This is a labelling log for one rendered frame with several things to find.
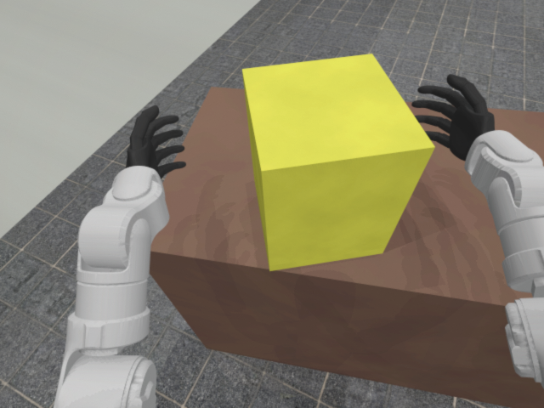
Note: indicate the left robot hand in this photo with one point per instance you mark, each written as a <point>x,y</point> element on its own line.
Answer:
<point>142,149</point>

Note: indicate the right robot hand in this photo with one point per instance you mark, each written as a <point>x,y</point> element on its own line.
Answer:
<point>469,118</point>

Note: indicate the pedestal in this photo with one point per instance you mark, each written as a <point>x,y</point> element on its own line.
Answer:
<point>428,313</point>

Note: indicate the robot right upper arm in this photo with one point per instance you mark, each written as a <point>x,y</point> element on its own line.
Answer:
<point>525,336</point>

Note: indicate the left robot forearm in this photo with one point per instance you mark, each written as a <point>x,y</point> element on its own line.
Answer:
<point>113,266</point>

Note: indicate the carton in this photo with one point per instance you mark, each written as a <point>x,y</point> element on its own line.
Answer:
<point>336,155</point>

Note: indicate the robot left upper arm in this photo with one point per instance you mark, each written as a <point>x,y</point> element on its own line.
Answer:
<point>112,381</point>

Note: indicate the right robot forearm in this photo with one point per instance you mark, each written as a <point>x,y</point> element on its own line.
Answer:
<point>511,177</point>

